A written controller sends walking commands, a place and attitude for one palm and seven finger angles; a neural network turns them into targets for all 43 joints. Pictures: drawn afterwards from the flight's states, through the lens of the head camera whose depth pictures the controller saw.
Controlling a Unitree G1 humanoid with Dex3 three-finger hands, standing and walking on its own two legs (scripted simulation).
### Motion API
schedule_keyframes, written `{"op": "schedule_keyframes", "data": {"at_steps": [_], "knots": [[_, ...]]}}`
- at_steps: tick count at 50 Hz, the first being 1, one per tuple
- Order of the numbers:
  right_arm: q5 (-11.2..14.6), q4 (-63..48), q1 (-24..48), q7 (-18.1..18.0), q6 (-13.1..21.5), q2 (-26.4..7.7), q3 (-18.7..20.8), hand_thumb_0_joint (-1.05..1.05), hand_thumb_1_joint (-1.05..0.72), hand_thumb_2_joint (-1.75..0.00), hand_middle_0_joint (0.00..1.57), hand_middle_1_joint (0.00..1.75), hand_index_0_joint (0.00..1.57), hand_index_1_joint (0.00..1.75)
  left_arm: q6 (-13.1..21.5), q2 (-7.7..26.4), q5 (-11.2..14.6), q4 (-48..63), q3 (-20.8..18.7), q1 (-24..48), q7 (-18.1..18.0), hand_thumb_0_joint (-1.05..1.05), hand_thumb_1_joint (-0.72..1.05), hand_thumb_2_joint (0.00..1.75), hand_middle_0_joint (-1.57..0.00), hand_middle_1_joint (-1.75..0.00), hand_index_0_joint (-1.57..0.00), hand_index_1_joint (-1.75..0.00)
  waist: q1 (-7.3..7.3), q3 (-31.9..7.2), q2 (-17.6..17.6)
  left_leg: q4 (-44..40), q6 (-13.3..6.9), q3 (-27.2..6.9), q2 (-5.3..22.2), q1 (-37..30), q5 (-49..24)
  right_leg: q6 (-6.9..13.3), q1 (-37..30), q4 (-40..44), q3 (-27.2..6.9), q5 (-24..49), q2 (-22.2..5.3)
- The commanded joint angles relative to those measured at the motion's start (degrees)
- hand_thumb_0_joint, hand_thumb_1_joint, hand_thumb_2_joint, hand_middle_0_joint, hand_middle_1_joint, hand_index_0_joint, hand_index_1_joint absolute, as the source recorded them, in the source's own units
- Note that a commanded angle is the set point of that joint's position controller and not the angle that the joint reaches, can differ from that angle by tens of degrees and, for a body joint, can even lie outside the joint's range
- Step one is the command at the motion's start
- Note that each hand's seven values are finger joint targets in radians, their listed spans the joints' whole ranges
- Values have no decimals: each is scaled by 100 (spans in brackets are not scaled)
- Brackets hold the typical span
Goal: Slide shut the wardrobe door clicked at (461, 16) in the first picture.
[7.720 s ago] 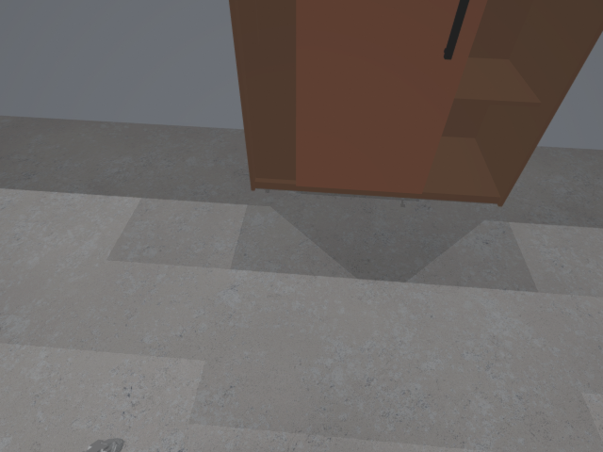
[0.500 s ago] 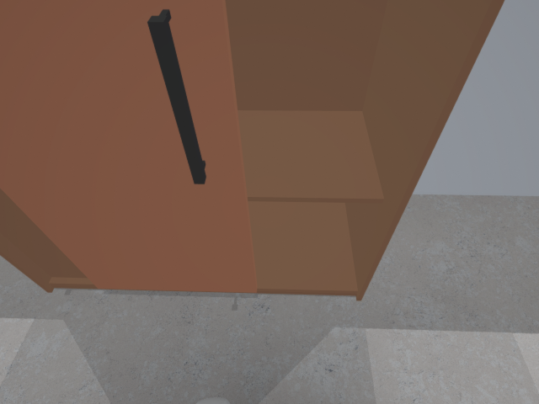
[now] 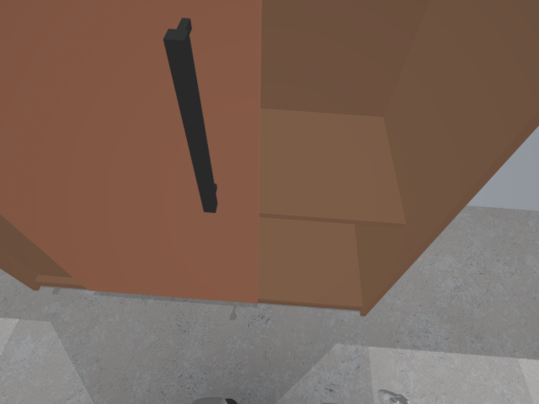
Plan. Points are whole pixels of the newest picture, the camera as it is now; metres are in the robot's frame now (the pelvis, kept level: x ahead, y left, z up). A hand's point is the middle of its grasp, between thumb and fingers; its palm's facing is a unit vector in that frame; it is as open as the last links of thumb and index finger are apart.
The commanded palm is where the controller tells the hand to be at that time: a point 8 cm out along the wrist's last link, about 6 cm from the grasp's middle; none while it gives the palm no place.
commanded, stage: come to a stop and stand still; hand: left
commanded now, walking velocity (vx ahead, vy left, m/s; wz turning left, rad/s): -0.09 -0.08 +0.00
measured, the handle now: (200, 136) +0.46 +0.16 +0.12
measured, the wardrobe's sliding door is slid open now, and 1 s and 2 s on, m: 0.39 0.39 0.39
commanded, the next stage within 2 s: look again from close up in 1.52 s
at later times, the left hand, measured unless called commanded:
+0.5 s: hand out of the picture +0.02 +0.09 -0.17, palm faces +0.04 -0.97 -0.22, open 7.3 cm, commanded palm none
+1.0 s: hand out of the picture -0.07 +0.06 -0.17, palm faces +0.06 -0.98 -0.18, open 7.4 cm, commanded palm none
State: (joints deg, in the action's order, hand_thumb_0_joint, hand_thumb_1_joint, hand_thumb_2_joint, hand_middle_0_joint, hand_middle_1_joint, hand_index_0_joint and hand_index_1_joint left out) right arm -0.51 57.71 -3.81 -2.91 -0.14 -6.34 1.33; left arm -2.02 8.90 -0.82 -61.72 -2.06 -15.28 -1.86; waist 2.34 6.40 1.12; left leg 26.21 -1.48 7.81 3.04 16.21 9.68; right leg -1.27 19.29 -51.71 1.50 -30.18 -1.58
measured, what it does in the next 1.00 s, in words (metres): steps on the spot: right foot, then left foot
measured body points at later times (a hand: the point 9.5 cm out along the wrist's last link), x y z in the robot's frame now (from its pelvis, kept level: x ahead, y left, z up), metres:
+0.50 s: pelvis -0.02 -0.09 +0.00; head -0.01 -0.10 +0.45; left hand +0.02 +0.14 -0.15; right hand -0.02 -0.32 -0.17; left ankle -0.06 +0.05 -0.74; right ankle -0.03 -0.16 -0.74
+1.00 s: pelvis -0.04 -0.09 +0.00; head -0.02 -0.10 +0.45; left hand -0.07 +0.11 -0.15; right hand -0.05 -0.31 -0.16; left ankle -0.07 +0.05 -0.73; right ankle -0.03 -0.16 -0.74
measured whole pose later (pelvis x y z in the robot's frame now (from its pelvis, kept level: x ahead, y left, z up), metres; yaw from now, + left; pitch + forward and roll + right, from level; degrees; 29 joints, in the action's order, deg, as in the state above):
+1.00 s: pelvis -0.04 -0.09 +0.00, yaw +1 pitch +0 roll -1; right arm -0.6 63.2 -17.9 -2.0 -0.7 -8.6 0.2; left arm 2.4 5.2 -1.0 -65.3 0.0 -19.2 -2.6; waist 0.5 1.9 -2.4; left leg 31.6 0.9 -0.1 3.5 12.1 19.3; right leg 3.9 10.7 -22.6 5.0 -11.8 3.4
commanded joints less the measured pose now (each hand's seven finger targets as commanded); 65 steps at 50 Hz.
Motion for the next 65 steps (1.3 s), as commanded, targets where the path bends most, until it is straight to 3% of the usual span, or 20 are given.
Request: {"op": "schedule_keyframes", "data": {"at_steps": [1, 5, 7, 8, 10, 11, 13, 15, 21, 24, 28, 36, 45, 46, 47, 48, 49, 53, 56, 65], "knots": [[-52, -135, -651, -46, -95, -1343, 413, 0, -90, -90, 20, 30, 20, 30, -67, 497, -8, 373, -215, -516, -29, 0, 90, 90, -20, -30, -20, -30, -227, -1415, -614, -331, -941, -1061, 1710, -1330, -3866, -72, 543, -747, -285, 222, -65], [-101, -273, -277, 61, -122, -1327, 415, 0, -90, -90, 20, 30, 20, 30, -65, 383, 8, 513, -189, -547, 13, 0, 90, 90, -20, -30, -20, -30, -127, -1207, -1220, -589, -747, -1066, 1559, -417, -1763, 29, -204, 519, -58, 397, -171], [-87, -264, -217, 120, -168, -1304, 418, 0, -90, -90, 20, 30, 20, 30, -11, 418, -17, 416, -180, -804, 15, 0, 90, 90, -20, -30, -20, -30, -10, -1088, -1110, -414, -488, -984, 1303, 33, -336, 31, -809, 1662, 156, 1157, -87], [-58, -251, -323, 147, -194, -1203, 408, 0, -90, -90, 20, 30, 20, 30, 27, 526, -49, 354, -170, -927, 9, 0, 90, 90, -20, -30, -20, -30, 12, -1034, -737, -65, -267, -843, 979, 285, 272, 25, -1122, 2460, 131, 1687, -87], [19, -400, -536, 219, -264, -537, 278, 0, -90, -90, 20, 30, 20, 30, 134, 1322, -124, 589, -185, -313, -22, 0, 90, 90, -20, -30, -20, -30, -196, -375, 1534, 1524, 296, -335, -133, 833, 2001, 652, -122, 3901, -1877, 1631, -1693], [-3, -429, -321, 234, -321, -698, 303, 0, -90, -90, 20, 30, 20, 30, 121, 1365, -95, 707, -156, -70, -21, 0, 90, 90, -20, -30, -20, -30, -85, -281, 1255, 2123, 224, -724, -58, 442, 2169, 1030, 641, 4125, -1888, 851, -1847], [-43, -322, -419, 263, -338, -739, 301, 0, -90, -90, 20, 30, 20, 30, 140, 1224, -96, 753, -174, 359, -24, 0, 90, 90, -20, -30, -20, -30, -236, -21, 1235, 2616, 135, -924, -53, 586, 1663, 991, 841, 4172, -1711, 368, -1425], [-31, -73, -780, 254, -257, -734, 262, 0, -90, -90, 20, 30, 20, 30, 188, 999, -66, 686, -99, 446, -24, 0, 90, 90, -20, -30, -20, -30, -369, -85, 911, 2556, 164, -818, -26, 505, 1330, 918, 392, 3813, -1145, 1529, -1133], [25, 215, -1131, 136, -34, -569, 64, 0, -90, -90, 20, 30, 20, 30, 320, 950, 29, 271, -53, -155, -55, 0, 90, 90, -20, -30, -20, -30, -207, -820, 437, -23, 305, -684, -93, -258, 737, 867, -1285, 2966, -902, 4178, -1016], [-1, 453, -1306, 59, 106, -772, 15, 0, -90, -90, 20, 30, 20, 30, 339, 608, 120, 131, 31, -159, -38, 0, 90, 90, -20, -30, -20, -30, -131, -1042, -228, -463, 75, -1215, 471, -1034, -1657, 360, -1182, 2826, -527, 3728, -478], [-7, 633, -1334, 24, 61, -638, -57, 0, -90, -90, 20, 30, 20, 30, 291, 645, 102, -45, 33, -2, -45, 0, 90, 90, -20, -30, -20, -30, -148, -661, -651, -612, 139, -1058, 414, -727, -1013, 323, -1318, 3060, -474, 3197, -461], [-32, 716, -1646, 53, -42, -551, -66, 0, -90, -90, 20, 30, 20, 30, 254, 568, 69, -194, 54, -129, -17, 0, 90, 90, -20, -30, -20, -30, -204, 151, 138, -770, 142, -926, 157, -481, 408, 283, -746, 3920, -731, 1106, -468], [-14, 714, -1862, 32, 28, -483, -101, 0, -90, -90, 20, 30, 20, 30, 328, 417, 78, -276, 59, -447, -29, 0, 90, 90, -20, -30, -20, -30, -227, -139, -51, -744, 125, -930, 189, -598, 71, 316, -932, 3822, -688, 1682, -461], [-7, 411, -1227, 120, 199, -711, -70, 0, -90, -90, 20, 30, 20, 30, 566, 595, -66, -362, 65, -953, -280, 0, 90, 90, -20, -30, -20, -30, 28, 5, 276, 669, 315, -438, 99, 255, 606, -257, -1265, 3346, -1018, 5818, -904], [24, 118, -1635, 96, 96, -431, -55, 0, -90, -90, 20, 30, 20, 30, 586, 853, -40, -165, -5, -1027, -254, 0, 90, 90, -20, -30, -20, -30, -259, -700, 176, 1114, 142, -926, 35, 102, 1310, -1, -1501, 3261, -1348, 5556, -1378], [6, 147, -1644, 103, 79, -447, -29, 0, -90, -90, 20, 30, 20, 30, 572, 680, -34, -88, 56, -764, -199, 0, 90, 90, -20, -30, -20, -30, -346, -605, -528, 1178, 118, -883, 63, -15, 1327, 492, -1097, 3335, -1081, 4539, -1301], [20, 189, -1782, 130, 52, -301, -67, 0, -90, -90, 20, 30, 20, 30, 545, 732, -26, -77, 61, -543, -157, 0, 90, 90, -20, -30, -20, -30, -449, -788, -405, 870, 132, -718, 61, -245, 1213, 763, -903, 3404, -896, 3435, -1198], [-56, 259, -2176, 136, 176, -496, -96, 0, -90, -90, 20, 30, 20, 30, 468, 286, 20, -25, 127, -466, -80, 0, 90, 90, -20, -30, -20, -30, -433, -352, -181, -132, -32, -1072, 241, -338, 259, 546, -249, 3080, -521, 1313, -444], [-57, 228, -1943, 117, 224, -584, -141, 0, -90, -90, 20, 30, 20, 30, 412, 255, 21, -57, 146, -534, -40, 0, 90, 90, -20, -30, -20, -30, -262, -177, -483, -491, -93, -1270, 315, 116, 196, 453, -613, 2801, -398, 1608, -301], [-33, 381, -1919, 86, 269, -662, -200, 0, -90, -90, 20, 30, 20, 30, 359, 294, 28, -107, 171, -586, -9, 0, 90, 90, -20, -30, -20, -30, -170, 47, -193, -808, -134, -1291, 256, 198, 301, 381, -755, 2720, -341, 1836, -327]]}}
